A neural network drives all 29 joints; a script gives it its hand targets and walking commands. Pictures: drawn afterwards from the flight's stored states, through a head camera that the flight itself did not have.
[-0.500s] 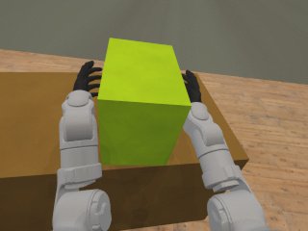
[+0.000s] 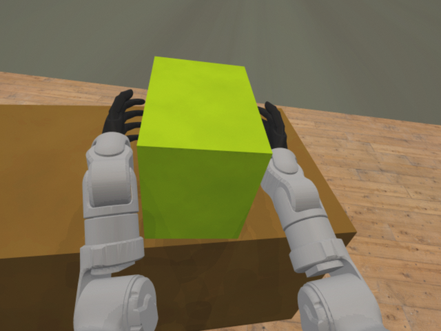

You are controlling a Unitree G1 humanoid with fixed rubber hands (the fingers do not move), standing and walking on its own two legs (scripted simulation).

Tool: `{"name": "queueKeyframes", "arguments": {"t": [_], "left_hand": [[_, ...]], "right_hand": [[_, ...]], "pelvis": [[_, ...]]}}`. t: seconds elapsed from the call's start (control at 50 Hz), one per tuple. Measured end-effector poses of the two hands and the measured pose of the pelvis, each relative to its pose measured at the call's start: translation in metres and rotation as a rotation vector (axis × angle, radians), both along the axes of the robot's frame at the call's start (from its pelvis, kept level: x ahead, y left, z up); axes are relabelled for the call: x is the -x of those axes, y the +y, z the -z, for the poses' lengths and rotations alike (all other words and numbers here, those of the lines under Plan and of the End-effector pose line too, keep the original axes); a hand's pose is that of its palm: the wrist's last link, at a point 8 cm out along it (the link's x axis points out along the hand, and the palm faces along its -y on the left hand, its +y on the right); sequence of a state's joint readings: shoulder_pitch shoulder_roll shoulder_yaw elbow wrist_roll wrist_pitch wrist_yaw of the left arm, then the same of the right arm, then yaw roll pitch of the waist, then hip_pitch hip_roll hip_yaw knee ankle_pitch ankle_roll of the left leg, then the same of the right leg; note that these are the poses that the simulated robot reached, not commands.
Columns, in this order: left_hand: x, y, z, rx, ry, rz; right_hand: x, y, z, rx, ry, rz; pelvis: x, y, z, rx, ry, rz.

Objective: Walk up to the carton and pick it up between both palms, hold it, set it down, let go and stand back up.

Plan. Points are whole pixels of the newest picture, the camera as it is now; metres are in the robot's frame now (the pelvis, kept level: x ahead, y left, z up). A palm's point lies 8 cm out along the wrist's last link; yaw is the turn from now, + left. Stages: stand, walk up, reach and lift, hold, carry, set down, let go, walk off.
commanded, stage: hold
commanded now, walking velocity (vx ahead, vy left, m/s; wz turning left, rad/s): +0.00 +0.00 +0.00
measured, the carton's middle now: (196, 148) +0.40 +0.02 +0.16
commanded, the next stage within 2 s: none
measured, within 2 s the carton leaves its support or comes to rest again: neither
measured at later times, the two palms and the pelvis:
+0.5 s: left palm (122, 137) +0.35 +0.14 +0.22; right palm (280, 154) +0.35 -0.13 +0.19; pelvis +0.00 +0.00 +0.00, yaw -1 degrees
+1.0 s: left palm (119, 135) +0.36 +0.14 +0.22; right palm (279, 149) +0.35 -0.12 +0.20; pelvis -0.01 +0.00 +0.00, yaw +0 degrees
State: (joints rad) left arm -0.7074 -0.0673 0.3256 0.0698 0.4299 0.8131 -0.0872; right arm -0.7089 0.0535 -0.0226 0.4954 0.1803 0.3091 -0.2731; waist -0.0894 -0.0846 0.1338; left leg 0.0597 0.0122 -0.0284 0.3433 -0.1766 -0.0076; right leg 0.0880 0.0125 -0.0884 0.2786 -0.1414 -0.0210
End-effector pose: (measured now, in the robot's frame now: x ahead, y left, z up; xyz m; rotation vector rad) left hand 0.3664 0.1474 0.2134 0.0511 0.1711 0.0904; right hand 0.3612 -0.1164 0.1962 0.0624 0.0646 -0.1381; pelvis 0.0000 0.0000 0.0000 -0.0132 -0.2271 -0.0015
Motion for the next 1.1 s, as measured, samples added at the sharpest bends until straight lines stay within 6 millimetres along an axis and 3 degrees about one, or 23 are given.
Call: {"name": "queueKeyframes", "arguments": {"t": [0.22,0.34,0.54,0.82,1.1], "left_hand": [[0.001,0.002,0.001,-0.011,-0.002,0.001],[0.011,-0.003,-0.010,-0.019,-0.059,-0.002],[0.013,-0.012,-0.011,-0.022,-0.027,0.002],[0.010,-0.009,-0.014,0.004,-0.019,-0.008],[0.009,-0.006,-0.009,-0.004,-0.024,0.004]], "right_hand": [[0.001,0.002,0.003,-0.006,-0.002,0.000],[0.010,-0.002,-0.007,-0.033,-0.059,0.002],[0.014,-0.011,0.001,-0.036,-0.028,0.009],[0.010,-0.008,-0.005,-0.026,-0.020,0.003],[0.010,-0.006,-0.002,-0.027,-0.025,0.009]], "pelvis": [[0.000,0.004,0.000,0.002,0.000,0.005],[0.000,0.006,0.001,0.007,-0.008,0.005],[0.005,0.002,0.001,-0.002,-0.018,0.023],[0.007,-0.006,0.000,-0.006,-0.010,0.012],[0.004,-0.002,0.001,-0.002,-0.013,0.010]]}}
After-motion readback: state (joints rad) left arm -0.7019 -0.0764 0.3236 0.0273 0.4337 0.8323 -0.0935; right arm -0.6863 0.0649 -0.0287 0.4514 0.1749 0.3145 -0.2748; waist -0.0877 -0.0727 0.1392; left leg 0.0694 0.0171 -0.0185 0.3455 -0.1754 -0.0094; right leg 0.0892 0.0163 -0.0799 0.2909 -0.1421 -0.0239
